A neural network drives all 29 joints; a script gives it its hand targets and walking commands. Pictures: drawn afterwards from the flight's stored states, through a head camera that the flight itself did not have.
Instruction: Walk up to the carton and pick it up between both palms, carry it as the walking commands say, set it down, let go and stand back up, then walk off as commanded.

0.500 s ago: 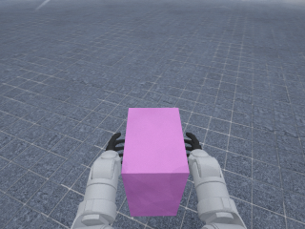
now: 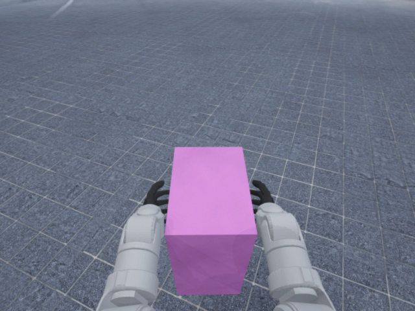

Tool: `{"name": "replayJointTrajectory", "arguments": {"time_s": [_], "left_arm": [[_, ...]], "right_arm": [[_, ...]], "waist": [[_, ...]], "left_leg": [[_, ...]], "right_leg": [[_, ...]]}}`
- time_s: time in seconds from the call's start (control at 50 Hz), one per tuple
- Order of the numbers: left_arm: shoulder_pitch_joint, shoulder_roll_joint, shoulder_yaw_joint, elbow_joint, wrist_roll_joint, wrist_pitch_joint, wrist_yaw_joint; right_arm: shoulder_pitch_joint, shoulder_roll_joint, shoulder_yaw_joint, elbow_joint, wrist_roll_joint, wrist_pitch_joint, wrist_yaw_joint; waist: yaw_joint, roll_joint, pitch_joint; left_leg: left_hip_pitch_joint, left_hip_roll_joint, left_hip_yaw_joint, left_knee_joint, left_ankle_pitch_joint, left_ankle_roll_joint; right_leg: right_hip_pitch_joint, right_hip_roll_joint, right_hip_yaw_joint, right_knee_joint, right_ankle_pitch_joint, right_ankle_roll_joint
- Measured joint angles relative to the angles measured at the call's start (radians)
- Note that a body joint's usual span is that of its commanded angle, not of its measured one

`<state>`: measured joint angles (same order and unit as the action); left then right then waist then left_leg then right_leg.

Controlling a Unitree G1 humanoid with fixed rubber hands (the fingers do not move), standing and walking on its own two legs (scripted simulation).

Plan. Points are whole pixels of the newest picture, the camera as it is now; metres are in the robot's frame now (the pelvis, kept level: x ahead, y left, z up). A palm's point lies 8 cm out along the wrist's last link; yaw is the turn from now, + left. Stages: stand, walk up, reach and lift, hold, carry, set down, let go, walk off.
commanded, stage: hold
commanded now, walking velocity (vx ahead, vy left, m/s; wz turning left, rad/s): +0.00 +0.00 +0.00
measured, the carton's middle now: (208, 224) +0.32 +0.01 -0.01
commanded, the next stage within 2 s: carry in 0.16 s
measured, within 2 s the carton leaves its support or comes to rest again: neither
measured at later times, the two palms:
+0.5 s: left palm (160, 217) +0.29 +0.10 +0.07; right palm (281, 227) +0.27 -0.14 +0.06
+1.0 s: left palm (151, 302) +0.13 +0.09 +0.08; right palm out of the picture +0.08 -0.14 +0.07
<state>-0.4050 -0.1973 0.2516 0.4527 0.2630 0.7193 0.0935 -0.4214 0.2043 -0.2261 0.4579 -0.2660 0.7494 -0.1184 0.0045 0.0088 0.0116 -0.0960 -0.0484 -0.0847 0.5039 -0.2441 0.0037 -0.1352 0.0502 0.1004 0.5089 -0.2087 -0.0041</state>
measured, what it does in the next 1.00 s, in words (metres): walks backwards: right foot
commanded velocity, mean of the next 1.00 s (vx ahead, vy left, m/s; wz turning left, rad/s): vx -0.22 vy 0.00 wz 0.00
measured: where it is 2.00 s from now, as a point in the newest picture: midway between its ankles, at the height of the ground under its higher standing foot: outside the picture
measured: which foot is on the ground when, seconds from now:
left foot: down 0.00-0.96, up 0.98-1.00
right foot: down 0.00-0.64, up 0.66-0.92, down 0.94-1.00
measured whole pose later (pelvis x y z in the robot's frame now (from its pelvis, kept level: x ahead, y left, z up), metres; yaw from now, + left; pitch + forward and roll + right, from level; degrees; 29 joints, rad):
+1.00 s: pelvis -0.18 +0.03 -0.01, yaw -11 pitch +4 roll -2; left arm -0.24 -0.15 0.01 -0.22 0.01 1.12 0.25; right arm -0.21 0.14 -0.01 -0.27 -0.04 1.15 -0.25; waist 0.03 0.05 -0.08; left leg -0.60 0.10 0.10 0.70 -0.27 0.00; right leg -0.35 0.00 -0.10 0.60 -0.35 -0.01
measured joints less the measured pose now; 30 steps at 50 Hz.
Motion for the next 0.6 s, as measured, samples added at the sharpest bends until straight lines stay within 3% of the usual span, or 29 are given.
{"name": "replayJointTrajectory", "arguments": {"time_s": [0.14,0.22,0.3,0.44,0.54,0.6], "left_arm": [[0.01,0.004,-0.015,-0.01,-0.003,0.005,0.0],[0.016,0.006,-0.033,-0.057,-0.024,0.034,0.01],[0.028,0.011,-0.07,-0.2,-0.078,0.072,0.041],[0.07,0.024,-0.116,-0.454,-0.153,0.177,0.07],[0.104,0.033,-0.182,-0.556,-0.185,0.264,0.1],[0.139,0.042,-0.212,-0.623,-0.196,0.319,0.114]], "right_arm": [[0.011,-0.004,0.015,-0.01,0.005,0.004,0.0],[0.014,-0.006,0.031,-0.054,0.009,0.031,0.003],[0.029,-0.012,0.072,-0.19,0.06,0.059,-0.018],[0.041,-0.016,0.138,-0.431,0.132,0.179,-0.069],[0.124,-0.042,0.173,-0.577,0.195,0.258,-0.101],[0.158,-0.051,0.195,-0.637,0.226,0.304,-0.12]], "waist": [[-0.001,0.001,-0.003],[-0.003,0.004,-0.079],[-0.001,-0.014,-0.086],[0.01,0.014,-0.059],[-0.016,-0.011,-0.048],[-0.036,-0.041,-0.051]], "left_leg": [[0.003,0.0,-0.001,-0.006,0.0,0.0],[-0.133,0.007,0.017,0.059,-0.019,0.0],[-0.234,0.0,0.046,0.092,-0.017,0.009],[-0.365,0.035,0.103,0.205,-0.047,0.015],[-0.43,0.035,0.128,0.338,-0.207,-0.002],[-0.364,0.028,0.153,0.215,-0.153,-0.002]], "right_leg": [[0.004,0.0,-0.001,-0.007,0.0,0.0],[-0.128,0.005,0.003,0.043,-0.009,0.003],[-0.246,0.002,0.026,0.098,-0.007,0.014],[-0.369,-0.027,-0.073,0.179,-0.012,-0.012],[-0.401,-0.035,-0.07,0.136,0.037,-0.012],[-0.408,-0.049,-0.055,0.073,0.095,-0.001]]}}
